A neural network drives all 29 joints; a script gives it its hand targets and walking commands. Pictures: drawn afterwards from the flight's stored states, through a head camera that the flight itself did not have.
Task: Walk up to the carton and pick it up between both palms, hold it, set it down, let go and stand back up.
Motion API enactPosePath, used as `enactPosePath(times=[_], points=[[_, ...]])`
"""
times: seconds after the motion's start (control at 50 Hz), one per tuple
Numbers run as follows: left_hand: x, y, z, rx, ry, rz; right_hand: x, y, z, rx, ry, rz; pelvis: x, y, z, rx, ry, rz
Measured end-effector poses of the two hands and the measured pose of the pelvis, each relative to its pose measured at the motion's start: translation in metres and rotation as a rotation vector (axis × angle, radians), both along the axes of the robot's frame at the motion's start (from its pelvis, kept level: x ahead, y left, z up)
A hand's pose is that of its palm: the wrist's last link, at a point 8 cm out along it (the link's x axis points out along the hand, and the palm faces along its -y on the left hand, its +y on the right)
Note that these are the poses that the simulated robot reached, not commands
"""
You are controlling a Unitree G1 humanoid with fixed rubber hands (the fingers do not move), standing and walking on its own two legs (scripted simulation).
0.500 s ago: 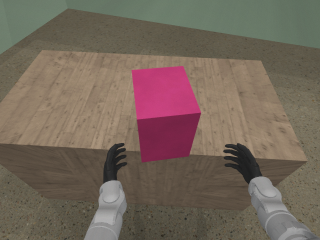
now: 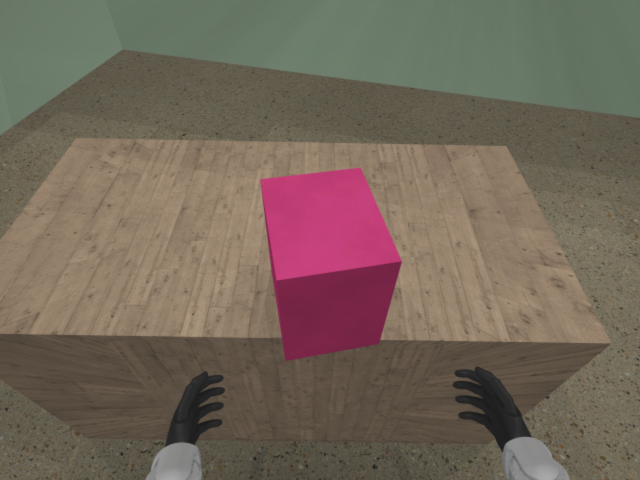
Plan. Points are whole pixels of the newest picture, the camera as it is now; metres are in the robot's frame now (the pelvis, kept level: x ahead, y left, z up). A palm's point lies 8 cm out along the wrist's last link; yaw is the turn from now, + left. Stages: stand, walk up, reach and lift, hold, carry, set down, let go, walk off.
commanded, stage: set down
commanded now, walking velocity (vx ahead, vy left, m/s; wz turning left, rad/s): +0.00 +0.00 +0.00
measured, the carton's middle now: (322, 265) +0.46 +0.03 -0.03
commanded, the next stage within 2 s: let go in 0.36 s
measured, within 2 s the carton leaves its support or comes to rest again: neither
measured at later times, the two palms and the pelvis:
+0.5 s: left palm (151, 460) +0.18 +0.24 -0.08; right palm (505, 479) +0.16 -0.20 -0.08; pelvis +0.02 +0.03 +0.00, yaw -1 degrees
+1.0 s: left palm (153, 473) +0.16 +0.23 -0.09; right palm out of the picture +0.15 -0.23 -0.09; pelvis +0.01 +0.01 +0.00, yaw +0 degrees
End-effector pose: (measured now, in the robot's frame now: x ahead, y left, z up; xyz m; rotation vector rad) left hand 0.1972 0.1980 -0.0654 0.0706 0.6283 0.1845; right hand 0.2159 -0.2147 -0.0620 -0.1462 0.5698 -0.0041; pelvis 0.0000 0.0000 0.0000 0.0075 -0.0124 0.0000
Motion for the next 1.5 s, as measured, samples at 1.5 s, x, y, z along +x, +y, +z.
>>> enactPosePath(times=[1.5], points=[[-0.174,0.072,-0.064,0.066,0.463,-0.042,-0.201,-0.017,-0.056,-0.147,0.518,-0.157,-0.024,0.02,-0.006,-0.031,-0.06,0.029]])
